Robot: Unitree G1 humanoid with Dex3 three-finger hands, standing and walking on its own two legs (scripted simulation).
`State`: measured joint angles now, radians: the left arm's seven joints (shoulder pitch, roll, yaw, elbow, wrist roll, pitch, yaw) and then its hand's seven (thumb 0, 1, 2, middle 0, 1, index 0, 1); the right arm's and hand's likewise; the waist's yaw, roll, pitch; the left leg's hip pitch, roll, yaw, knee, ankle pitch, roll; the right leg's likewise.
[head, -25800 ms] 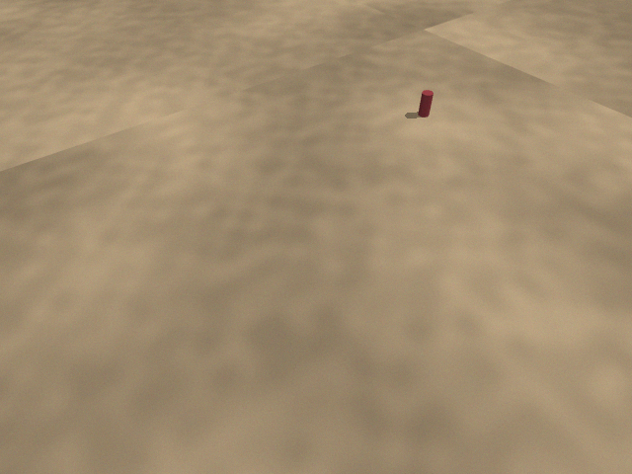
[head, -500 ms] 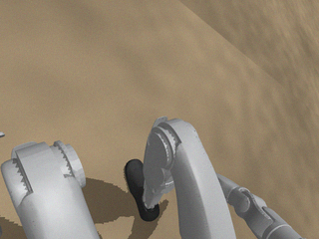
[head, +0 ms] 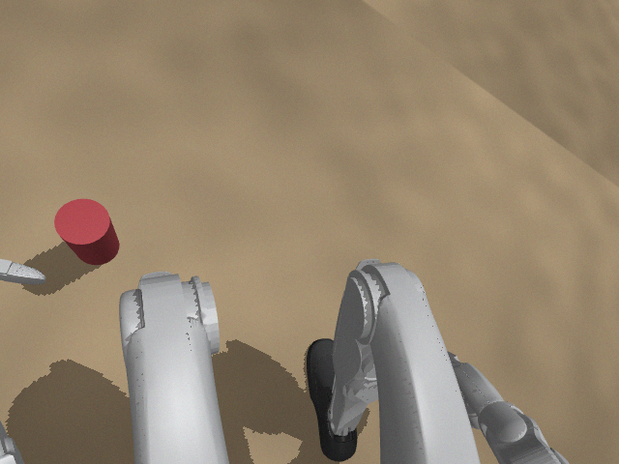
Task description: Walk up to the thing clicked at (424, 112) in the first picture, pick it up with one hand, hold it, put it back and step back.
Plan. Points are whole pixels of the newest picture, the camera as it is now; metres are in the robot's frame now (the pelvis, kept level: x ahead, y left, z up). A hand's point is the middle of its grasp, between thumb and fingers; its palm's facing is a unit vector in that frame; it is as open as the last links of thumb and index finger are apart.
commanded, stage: home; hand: left
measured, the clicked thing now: (91, 235) +0.41 +0.29 -0.25
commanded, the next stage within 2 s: none
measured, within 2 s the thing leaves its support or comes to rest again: neither
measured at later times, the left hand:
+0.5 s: hand out of the picture +0.27 +0.33 +0.07, palm faces +0.29 -0.83 -0.48, open 17.6 cm
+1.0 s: hand out of the picture +0.24 +0.24 +0.29, palm faces +0.31 -0.89 -0.34, open 17.5 cm
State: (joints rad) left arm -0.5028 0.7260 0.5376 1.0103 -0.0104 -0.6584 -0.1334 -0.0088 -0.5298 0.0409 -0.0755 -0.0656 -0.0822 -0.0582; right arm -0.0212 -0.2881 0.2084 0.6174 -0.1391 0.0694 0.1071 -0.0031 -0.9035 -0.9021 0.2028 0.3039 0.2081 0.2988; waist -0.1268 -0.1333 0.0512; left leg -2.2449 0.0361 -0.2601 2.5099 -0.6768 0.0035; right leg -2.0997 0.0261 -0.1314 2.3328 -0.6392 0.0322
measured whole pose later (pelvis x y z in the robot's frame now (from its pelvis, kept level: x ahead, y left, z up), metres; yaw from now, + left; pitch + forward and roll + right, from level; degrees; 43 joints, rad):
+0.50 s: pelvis +0.02 -0.02 +0.16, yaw +9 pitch +32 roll -4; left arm -0.05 0.46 0.32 0.38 0.03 -0.03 0.04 -0.01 -0.57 0.03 -0.06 -0.05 -0.06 -0.05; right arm 0.07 -0.25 0.00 0.54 0.04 0.12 -0.02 0.00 -0.90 -0.90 0.20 0.30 0.21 0.30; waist -0.03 0.00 -0.14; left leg -1.84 0.06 -0.09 1.92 -0.64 -0.03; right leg -1.80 -0.02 -0.04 1.88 -0.64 0.02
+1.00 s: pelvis +0.08 -0.01 +0.37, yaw +12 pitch +15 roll -3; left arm 0.33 0.26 0.05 0.12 -0.01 0.26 0.18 0.00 -0.55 0.04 -0.06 -0.05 -0.06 -0.06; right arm 0.25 -0.21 0.02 0.50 0.03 -0.02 -0.18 0.00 -0.90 -0.90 0.20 0.30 0.21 0.30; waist -0.05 0.02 -0.16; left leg -0.92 0.06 -0.05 1.18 -0.53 -0.03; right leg -0.87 -0.03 -0.06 1.12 -0.52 0.02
